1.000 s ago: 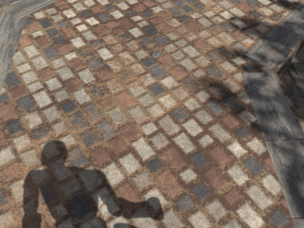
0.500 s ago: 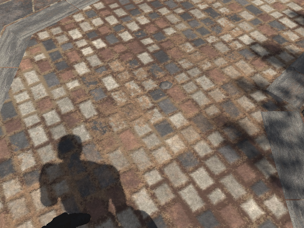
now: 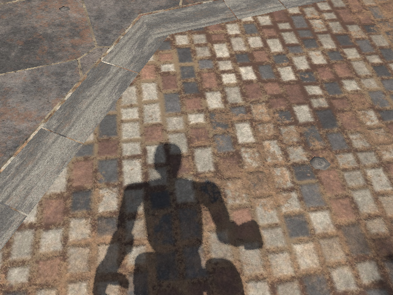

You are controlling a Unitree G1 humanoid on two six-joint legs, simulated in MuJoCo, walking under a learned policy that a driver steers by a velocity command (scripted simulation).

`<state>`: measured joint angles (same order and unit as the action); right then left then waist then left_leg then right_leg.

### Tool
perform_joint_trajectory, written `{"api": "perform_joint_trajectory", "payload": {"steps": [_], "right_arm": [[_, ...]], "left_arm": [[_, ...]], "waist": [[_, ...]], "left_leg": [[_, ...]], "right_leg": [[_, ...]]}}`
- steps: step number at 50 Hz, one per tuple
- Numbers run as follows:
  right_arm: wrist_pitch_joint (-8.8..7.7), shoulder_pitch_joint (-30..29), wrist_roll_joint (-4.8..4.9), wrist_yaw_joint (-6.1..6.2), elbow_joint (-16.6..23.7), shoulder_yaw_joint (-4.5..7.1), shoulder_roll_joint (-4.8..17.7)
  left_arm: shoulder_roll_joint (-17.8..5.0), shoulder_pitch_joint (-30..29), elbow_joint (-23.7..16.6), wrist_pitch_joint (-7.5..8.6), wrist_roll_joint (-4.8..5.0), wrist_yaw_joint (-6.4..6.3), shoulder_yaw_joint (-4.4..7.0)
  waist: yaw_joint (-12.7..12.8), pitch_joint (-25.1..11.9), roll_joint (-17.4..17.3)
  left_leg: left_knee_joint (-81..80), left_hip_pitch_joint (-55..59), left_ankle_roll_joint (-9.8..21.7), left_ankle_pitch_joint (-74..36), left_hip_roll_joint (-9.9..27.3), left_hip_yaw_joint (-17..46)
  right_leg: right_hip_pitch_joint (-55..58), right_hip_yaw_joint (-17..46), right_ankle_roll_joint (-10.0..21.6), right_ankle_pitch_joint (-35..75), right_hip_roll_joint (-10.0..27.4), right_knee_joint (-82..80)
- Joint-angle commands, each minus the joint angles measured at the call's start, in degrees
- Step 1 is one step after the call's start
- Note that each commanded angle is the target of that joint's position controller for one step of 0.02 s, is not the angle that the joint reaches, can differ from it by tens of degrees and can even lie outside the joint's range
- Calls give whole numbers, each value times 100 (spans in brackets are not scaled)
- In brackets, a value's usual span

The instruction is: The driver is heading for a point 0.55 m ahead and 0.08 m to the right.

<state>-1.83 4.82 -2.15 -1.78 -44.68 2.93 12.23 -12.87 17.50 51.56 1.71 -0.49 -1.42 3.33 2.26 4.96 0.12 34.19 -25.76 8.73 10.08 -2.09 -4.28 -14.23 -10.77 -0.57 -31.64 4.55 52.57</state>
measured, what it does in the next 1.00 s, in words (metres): walks ahead: right foot, then left foot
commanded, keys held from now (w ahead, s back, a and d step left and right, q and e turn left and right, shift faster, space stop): no key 0.40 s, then w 0.30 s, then w+e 0.30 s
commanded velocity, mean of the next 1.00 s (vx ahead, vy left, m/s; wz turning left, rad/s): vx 0.22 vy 0.00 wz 0.00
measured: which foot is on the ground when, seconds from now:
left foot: down 0.00-0.44, up 0.46-0.68, down 0.70-1.00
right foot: up 0.00-0.36, down 0.38-0.70, up 0.72-1.00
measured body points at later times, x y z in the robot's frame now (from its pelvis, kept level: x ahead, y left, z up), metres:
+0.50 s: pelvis +0.03 -0.01 +0.03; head +0.03 -0.02 +0.48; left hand +0.04 +0.23 -0.12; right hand +0.11 -0.25 -0.12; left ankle +0.07 +0.06 -0.71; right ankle +0.01 -0.13 -0.72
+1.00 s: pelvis +0.19 +0.02 +0.02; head +0.21 +0.03 +0.47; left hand +0.33 +0.25 -0.12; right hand +0.12 -0.21 -0.12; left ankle +0.07 +0.10 -0.72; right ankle +0.31 -0.11 -0.66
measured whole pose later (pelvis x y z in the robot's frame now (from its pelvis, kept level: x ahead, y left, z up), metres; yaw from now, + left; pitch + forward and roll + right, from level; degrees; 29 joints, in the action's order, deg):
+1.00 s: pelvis +0.19 +0.02 +0.02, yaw -5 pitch +1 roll +0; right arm -5.9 25.8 -1.3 1.1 -58.8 1.7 9.6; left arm -12.6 8.0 52.7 1.3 -1.7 2.9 3.6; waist -1.5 1.4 2.2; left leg 10.5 5.0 3.3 16.8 -2.9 -9.1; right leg -37.6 -2.1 3.5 -4.8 2.7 49.6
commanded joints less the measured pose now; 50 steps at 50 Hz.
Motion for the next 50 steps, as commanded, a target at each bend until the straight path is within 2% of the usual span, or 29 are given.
{"api": "perform_joint_trajectory", "payload": {"steps": [1,2,3,4,7,12,16,18,19,20,21,22,23,24,25,27,29,32,34,35,36,37,38,39,40,41,43,46,50], "right_arm": [[103,1136,225,227,141,259,980],[138,673,208,264,173,149,665],[147,467,197,291,142,86,516],[139,403,158,300,120,56,458],[27,559,82,249,14,57,548],[72,587,55,238,-147,25,551],[180,680,60,272,-305,43,626],[230,675,134,310,-397,31,593],[229,823,150,315,-470,5,477],[217,968,207,301,-495,-33,301],[206,866,269,266,-544,-35,217],[185,773,189,234,-589,-31,279],[163,775,117,197,-612,5,344],[151,781,57,152,-618,28,400],[126,728,15,111,-574,51,450],[26,638,8,72,-550,51,370],[-75,469,33,53,-507,36,271],[-161,467,90,52,-480,40,213],[-211,1283,110,96,-797,84,226],[-255,1987,92,156,-1019,166,470],[-289,2712,31,233,-1128,316,1114],[-256,3050,39,228,-1277,377,1354],[-246,2517,-8,226,-1148,257,947],[-274,2076,22,216,-1010,185,718],[-309,1804,44,235,-929,148,629],[-356,1747,68,265,-930,101,526],[-424,1938,83,288,-1037,57,446],[-473,2193,95,294,-1166,10,399],[-500,2170,100,316,-1223,-35,408]], "left_arm": [[-370,456,-376,-197,-13,5,33],[-394,98,-388,-191,-49,-1,33],[-474,-9,-391,-219,-114,-5,63],[-487,198,-293,-281,-151,2,72],[-320,473,-122,-390,-96,23,51],[-286,35,-145,-500,-89,-25,25],[-252,128,-33,-443,-35,-50,4],[-130,472,148,-360,-46,-64,-39],[-222,518,175,-288,-99,-77,-45],[-478,499,142,-210,-154,-89,-28],[-397,262,209,-161,-64,-39,-63],[-398,94,188,-115,-56,-7,-51],[-641,85,209,-97,-53,-3,40],[-795,54,202,-102,-58,-15,106],[-756,114,230,-92,-40,-25,111],[-645,364,338,-29,-79,-10,117],[-628,554,446,37,-87,7,145],[-706,582,537,78,-67,44,198],[-681,330,507,82,-17,67,213],[-512,155,422,124,-46,74,164],[-11,-92,159,169,21,144,21],[-312,-476,-63,175,-72,156,85],[-484,-656,-52,158,-117,196,143],[-342,-488,48,171,-61,269,120],[-286,-346,125,176,-39,317,115],[-283,-327,154,152,-89,354,124],[-188,-350,180,82,-133,391,112],[-93,-893,-57,26,-122,414,66],[29,-1786,-478,22,-116,489,-70]], "waist": [[-475,-1859,-649],[-352,-1160,-420],[-213,-820,-495],[-97,-801,-527],[-13,-1070,-295],[-183,-796,-703],[-215,-633,-618],[-47,-531,-399],[-88,-426,-182],[-220,-417,248],[-357,-180,748],[-335,-80,896],[-297,29,1107],[-282,116,1217],[-259,234,1107],[-166,296,739],[-50,229,628],[-74,113,701],[-463,-27,486],[-746,-264,80],[-1031,-488,-1310],[-1111,-126,-1520],[-797,245,-591],[-556,261,-398],[-390,232,-386],[-328,186,-399],[-301,46,-396],[-324,117,-379],[-406,342,-475]], "left_leg": [[-1274,2551,1381,-3611,2359,2518],[-1635,1892,1026,-2670,1942,2096],[-1771,1454,740,-2468,1631,1761],[-1808,1160,584,-2570,1423,1429],[-1850,1151,482,-2488,1343,1259],[-2273,990,318,220,1234,1467],[-2341,861,285,1137,1319,1765],[-2255,556,12,1476,1220,1734],[-2166,366,-265,1530,1091,1692],[-1868,328,-523,1299,778,1388],[-1551,912,-620,746,221,788],[-1050,1198,-599,616,61,570],[-490,1041,-561,798,-109,326],[45,751,-522,903,-125,237],[378,387,-469,974,-34,234],[635,-273,-427,1197,145,286],[406,-413,-444,1265,192,216],[-427,353,-420,1114,100,8],[-1230,2042,-382,529,-104,-116],[-1403,3144,-317,786,284,449],[-2303,4114,70,2386,1669,2551],[-2786,3702,544,2689,2547,3786],[-2683,3190,516,2521,2383,3276],[-2753,2852,313,2198,2113,2748],[-2879,2731,117,1715,1894,2213],[-2930,2705,5,1086,1760,1779],[-2796,2800,-98,-324,1575,1074],[-2704,2769,-120,-1691,1503,398],[-2739,2342,-193,-2351,1330,-294]], "right_leg": [[-1580,943,-56,-271,-181,2176],[-1617,1049,-42,197,-4,1733],[-1431,1070,-33,510,47,1339],[-1075,1021,-19,736,2,1160],[-677,1026,33,875,-162,725],[-434,1024,60,883,-258,-659],[-1,924,185,869,-415,-1610],[678,873,344,1587,-441,-2832],[912,1255,433,1743,-152,-3342],[803,2058,578,1232,497,-3728],[-207,2453,694,13,692,-4126],[-523,2553,671,-825,669,-4443],[-512,2677,712,-1152,737,-4616],[-398,2838,832,-1253,922,-4774],[-202,2955,972,-1141,1097,-4872],[517,2916,1141,-438,1154,-4757],[1010,2700,1194,99,1052,-4575],[886,2355,1194,605,905,-4308],[-104,1910,1017,941,584,-3673],[-892,1553,842,968,319,-2929],[-2241,796,531,549,-446,-1137],[-3033,790,585,-66,-647,9],[-3073,1327,699,384,-273,618],[-2895,1471,721,886,-172,680],[-2737,1472,685,1281,-82,626],[-2668,1420,622,1572,-52,608],[-2707,1282,523,1974,-119,759],[-2982,1085,407,2403,-141,529],[-2380,527,408,3063,-232,-945]]}}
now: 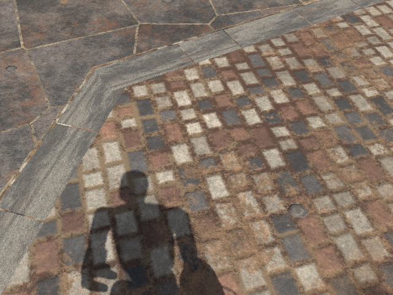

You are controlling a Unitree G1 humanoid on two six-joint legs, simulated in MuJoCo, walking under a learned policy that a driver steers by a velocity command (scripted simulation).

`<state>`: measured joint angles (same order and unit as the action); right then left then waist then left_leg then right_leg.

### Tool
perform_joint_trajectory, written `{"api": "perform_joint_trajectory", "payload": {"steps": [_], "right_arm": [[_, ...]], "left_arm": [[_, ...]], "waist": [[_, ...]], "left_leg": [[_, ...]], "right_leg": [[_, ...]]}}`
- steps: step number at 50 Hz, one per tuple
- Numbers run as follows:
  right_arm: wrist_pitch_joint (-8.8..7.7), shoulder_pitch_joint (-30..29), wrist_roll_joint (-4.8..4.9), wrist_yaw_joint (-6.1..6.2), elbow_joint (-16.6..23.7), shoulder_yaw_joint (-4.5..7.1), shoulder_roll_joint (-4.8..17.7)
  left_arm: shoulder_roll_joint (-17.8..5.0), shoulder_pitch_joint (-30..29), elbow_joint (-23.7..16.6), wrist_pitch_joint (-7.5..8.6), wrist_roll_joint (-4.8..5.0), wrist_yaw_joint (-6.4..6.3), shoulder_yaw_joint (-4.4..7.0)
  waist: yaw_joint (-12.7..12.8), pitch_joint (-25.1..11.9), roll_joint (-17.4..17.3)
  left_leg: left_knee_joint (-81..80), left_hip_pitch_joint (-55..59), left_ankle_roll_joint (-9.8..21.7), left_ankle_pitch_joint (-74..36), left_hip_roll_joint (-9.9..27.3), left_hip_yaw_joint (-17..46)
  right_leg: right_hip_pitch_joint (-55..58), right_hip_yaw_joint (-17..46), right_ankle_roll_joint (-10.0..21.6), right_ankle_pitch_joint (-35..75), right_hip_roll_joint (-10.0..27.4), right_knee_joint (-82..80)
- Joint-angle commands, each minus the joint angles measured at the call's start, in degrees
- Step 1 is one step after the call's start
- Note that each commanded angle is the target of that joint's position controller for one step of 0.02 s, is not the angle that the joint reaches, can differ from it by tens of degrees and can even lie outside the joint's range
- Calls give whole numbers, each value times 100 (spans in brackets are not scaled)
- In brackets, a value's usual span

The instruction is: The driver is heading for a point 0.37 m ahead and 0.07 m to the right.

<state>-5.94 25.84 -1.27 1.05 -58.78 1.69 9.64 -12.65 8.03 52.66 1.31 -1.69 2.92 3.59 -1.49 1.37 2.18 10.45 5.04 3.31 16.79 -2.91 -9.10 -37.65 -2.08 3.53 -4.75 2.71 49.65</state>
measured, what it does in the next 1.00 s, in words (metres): walks ahead: right foot, then left foot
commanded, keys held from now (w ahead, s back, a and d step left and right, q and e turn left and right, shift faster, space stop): w+e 0.22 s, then no key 0.78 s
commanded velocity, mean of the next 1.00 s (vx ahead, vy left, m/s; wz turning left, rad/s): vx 0.21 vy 0.00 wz -0.23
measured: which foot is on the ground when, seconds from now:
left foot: down 0.00-0.18, up 0.20-0.66, down 0.68-1.00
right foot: up 0.00-0.14, down 0.16-0.70, up 0.72-0.94, down 0.96-1.00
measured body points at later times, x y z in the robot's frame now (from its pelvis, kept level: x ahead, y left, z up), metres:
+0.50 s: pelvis +0.24 -0.04 +0.00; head +0.28 -0.06 +0.45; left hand +0.33 +0.21 -0.13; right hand +0.31 -0.31 -0.13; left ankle +0.39 +0.09 -0.68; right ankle +0.21 -0.07 -0.74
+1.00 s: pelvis +0.33 -0.03 +0.00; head +0.34 -0.03 +0.45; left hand +0.42 +0.20 -0.16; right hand +0.33 -0.27 -0.15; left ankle +0.40 +0.04 -0.74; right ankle +0.29 -0.15 -0.74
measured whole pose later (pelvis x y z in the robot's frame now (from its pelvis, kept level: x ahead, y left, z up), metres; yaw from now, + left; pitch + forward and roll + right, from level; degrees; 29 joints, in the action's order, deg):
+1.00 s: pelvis +0.33 -0.03 +0.00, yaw -13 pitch -2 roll +1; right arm 0.1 12.9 -0.3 1.6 -57.5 0.1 10.6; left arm -11.4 13.7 61.3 -1.5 -1.1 -1.9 0.3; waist 0.1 2.0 0.9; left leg 24.0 -14.2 2.9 8.5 -2.2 -3.5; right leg -9.0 2.3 -0.7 -15.7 0.4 26.8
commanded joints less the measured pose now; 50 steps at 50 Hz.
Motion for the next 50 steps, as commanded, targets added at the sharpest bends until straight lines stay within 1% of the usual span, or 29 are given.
{"api": "perform_joint_trajectory", "payload": {"steps": [1,4,6,7,8,9,10,11,12,13,14,16,20,24,28,32,33,34,35,36,37,38,39,40,42,46,48,49,50], "right_arm": [[-91,147,21,50,141,93,719],[-78,171,41,108,70,126,925],[2,47,9,157,91,182,1092],[54,-25,-2,148,145,210,1166],[80,-140,11,105,228,231,1223],[68,-66,-21,40,427,171,840],[42,-20,107,-69,834,155,627],[-23,-757,43,-106,978,206,971],[-86,-889,103,-120,1040,189,957],[-85,-756,90,-79,924,183,888],[19,-619,-4,-47,866,170,808],[266,-359,-105,-52,801,158,680],[447,-697,-63,-87,917,159,654],[491,-1358,-9,-99,1096,116,667],[490,-1659,31,-41,1133,76,684],[423,-1320,29,63,942,81,724],[383,-1020,16,96,816,84,706],[302,-612,-27,131,677,91,774],[240,-245,-60,163,618,156,1183],[315,-382,78,148,585,137,1145],[342,-546,102,79,629,2,764],[344,-825,50,55,645,-30,737],[374,-1075,4,80,652,-64,707],[401,-1264,2,129,647,-86,704],[446,-1414,-5,140,588,-81,777],[517,-1365,82,103,429,-38,908],[556,-1274,99,73,358,-12,885],[582,-1219,115,56,334,3,853],[610,-1230,132,37,304,15,776]], "left_arm": [[-2,-990,-677,56,2,68,-114],[-172,-811,-717,51,-12,34,-73],[-369,-24,-520,53,-28,-14,21],[-524,610,-334,69,-40,-34,105],[-756,1341,-121,92,-93,-83,229],[-1256,1677,-91,89,-109,-166,377],[-1616,1389,-256,24,-28,-141,437],[-1429,1200,-231,-25,99,-179,410],[-1113,817,-268,-3,123,-228,319],[-833,591,-279,53,104,-241,238],[-728,444,-307,122,133,-268,191],[-637,508,-251,263,142,-261,120],[-800,877,-120,280,119,-278,103],[-712,1095,-64,186,124,-345,18],[-676,1272,57,133,56,-426,-43],[-660,1128,153,95,34,-486,-85],[-658,1015,167,104,80,-501,-98],[-662,942,152,146,140,-503,-118],[-524,1235,66,195,166,-496,-170],[-294,1904,354,70,272,-486,-183],[-526,1552,368,-59,169,-514,-136],[-521,1245,357,-120,105,-497,-112],[-431,1094,393,-180,76,-470,-127],[-351,1049,424,-243,72,-446,-144],[-211,1201,589,-310,66,-443,-204],[-149,1229,836,-333,106,-499,-253],[-275,1058,825,-283,25,-504,-273],[-378,1002,800,-237,6,-497,-280],[-400,984,890,-203,67,-483,-278]], "waist": [[-52,727,-675],[132,463,-719],[505,-37,-886],[755,-413,-909],[1131,-765,-714],[1074,-1221,181],[664,-1702,962],[757,-1039,102],[532,-377,-156],[235,-34,-636],[32,4,-713],[-138,-148,-500],[-65,-245,-72],[205,-268,177],[377,-247,214],[237,-130,235],[46,-143,142],[-168,-330,-78],[-30,-848,-671],[123,-1239,-1436],[53,-1059,-1169],[105,-623,-880],[211,-434,-644],[330,-214,-710],[416,-164,-943],[382,-230,-814],[284,30,-669],[188,199,-607],[128,489,-195]], "left_leg": [[-341,-686,336,-3261,1468,107],[373,-169,234,-5392,1599,-187],[1656,71,210,-6735,1682,-345],[2647,-87,236,-6550,1718,-323],[4029,-788,173,-5449,1594,-387],[6036,-2133,65,-1556,1120,-375],[7688,-4160,-138,1485,-73,566],[7615,-4826,-62,793,376,1231],[7142,-4738,-58,210,633,1140],[6664,-4247,-117,39,792,1099],[6356,-3738,-208,114,895,1112],[5901,-3145,-336,241,890,1028],[4969,-3413,-442,-469,783,792],[3965,-3606,-438,-1094,733,716],[3197,-3469,-353,-1084,582,706],[2300,-2743,-108,-440,354,720],[1650,-2261,-17,-791,337,741],[1015,-1340,74,-2338,621,1023],[1390,-232,360,-5136,1611,1901],[1508,-20,1389,-6458,2448,2712],[1178,-428,1566,-5657,2532,2969],[922,-926,1480,-4638,2312,2732],[698,-1301,1270,-3640,2055,2475],[477,-1712,1028,-2900,1830,2188],[350,-1863,707,-2049,1427,1831],[351,-2004,459,-383,1243,1768],[208,-2416,91,775,1122,1827],[163,-2459,-37,946,980,1775],[257,-2111,-76,523,805,1558]], "right_leg": [[130,-479,64,399,-85,-942],[774,-786,393,122,-423,-1358],[1546,-893,682,-421,-754,-1340],[2267,-800,843,-587,-875,-1523],[3375,-463,1051,-691,-806,-1984],[4508,1385,1439,-1127,632,-2073],[5527,4740,2394,-1481,1783,-3142],[5059,4171,2142,-1785,1604,-3552],[4198,3313,1894,-881,1542,-3625],[3425,2658,1644,705,1312,-3630],[2909,2015,1489,1964,1046,-3550],[2481,1292,1316,3471,773,-3437],[2751,689,894,4488,419,-3338],[3264,577,504,4327,335,-3262],[3768,681,537,4356,525,-3086],[3844,920,651,4523,700,-2540],[3767,926,559,4415,630,-2242],[3415,887,348,3888,479,-1873],[2845,730,153,1780,130,-1230],[2462,439,-8,-1682,-601,-563],[2245,556,9,-3259,-658,-169],[2160,641,-32,-3300,-637,56],[2228,669,-106,-3042,-546,24],[2395,640,-179,-2730,-424,-272],[2641,416,-330,-2344,-427,-937],[3137,196,-357,-1144,-382,-2241],[3307,544,-288,-666,-87,-2786],[3057,777,-246,-931,100,-2905],[2379,811,-204,-1260,75,-2957]]}}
